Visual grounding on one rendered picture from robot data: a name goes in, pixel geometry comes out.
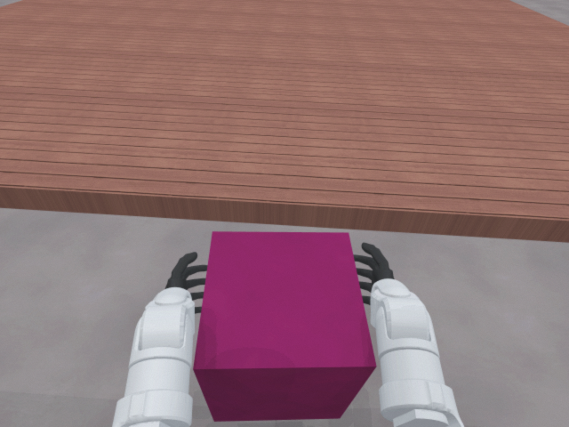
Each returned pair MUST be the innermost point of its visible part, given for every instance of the robot right forearm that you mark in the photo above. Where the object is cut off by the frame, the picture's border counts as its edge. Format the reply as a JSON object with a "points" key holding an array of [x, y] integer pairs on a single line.
{"points": [[413, 391]]}

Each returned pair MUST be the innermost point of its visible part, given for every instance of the right robot hand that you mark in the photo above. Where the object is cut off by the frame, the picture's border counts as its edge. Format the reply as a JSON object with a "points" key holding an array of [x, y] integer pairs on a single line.
{"points": [[378, 264]]}

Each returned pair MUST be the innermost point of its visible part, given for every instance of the robot left forearm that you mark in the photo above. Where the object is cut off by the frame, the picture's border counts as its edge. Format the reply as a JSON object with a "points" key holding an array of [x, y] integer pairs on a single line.
{"points": [[156, 392]]}

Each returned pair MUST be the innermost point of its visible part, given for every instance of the carton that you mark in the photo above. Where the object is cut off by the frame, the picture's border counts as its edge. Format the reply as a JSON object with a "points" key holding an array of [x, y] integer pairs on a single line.
{"points": [[283, 333]]}

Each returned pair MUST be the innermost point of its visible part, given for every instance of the left robot hand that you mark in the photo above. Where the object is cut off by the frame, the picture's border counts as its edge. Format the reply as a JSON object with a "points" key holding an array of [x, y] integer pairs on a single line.
{"points": [[181, 272]]}

